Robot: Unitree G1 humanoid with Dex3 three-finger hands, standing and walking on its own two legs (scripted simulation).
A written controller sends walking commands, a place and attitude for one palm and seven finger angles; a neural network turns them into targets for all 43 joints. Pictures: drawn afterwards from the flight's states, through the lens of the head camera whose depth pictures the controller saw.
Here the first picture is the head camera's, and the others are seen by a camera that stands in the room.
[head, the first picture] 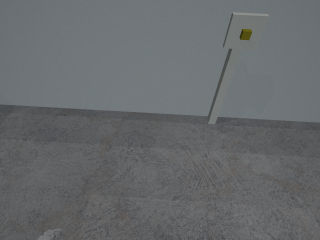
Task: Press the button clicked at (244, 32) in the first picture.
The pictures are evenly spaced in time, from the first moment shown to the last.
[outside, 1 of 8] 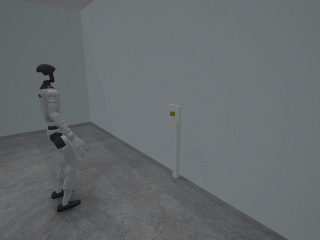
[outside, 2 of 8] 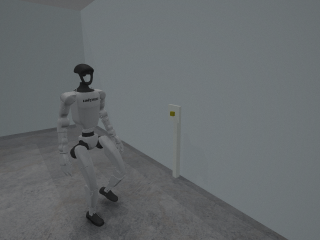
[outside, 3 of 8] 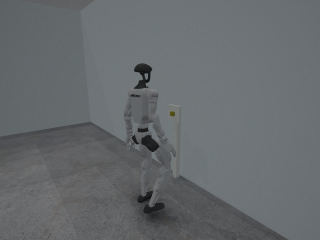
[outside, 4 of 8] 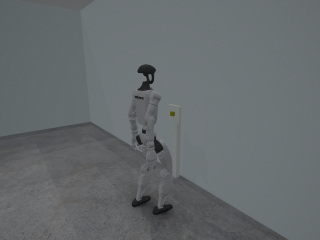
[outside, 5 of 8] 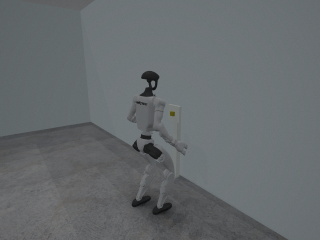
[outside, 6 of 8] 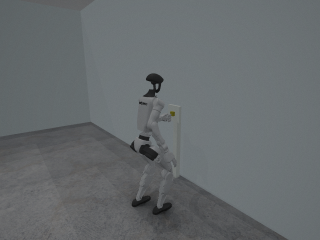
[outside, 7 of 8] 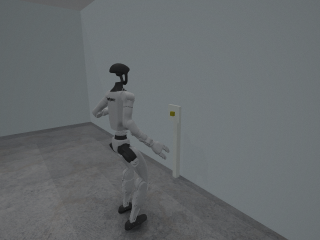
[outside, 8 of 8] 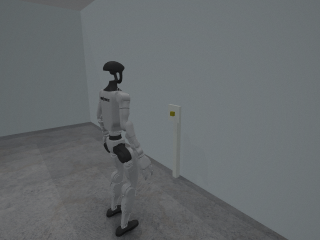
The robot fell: no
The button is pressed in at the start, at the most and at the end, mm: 0 12 0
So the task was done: yes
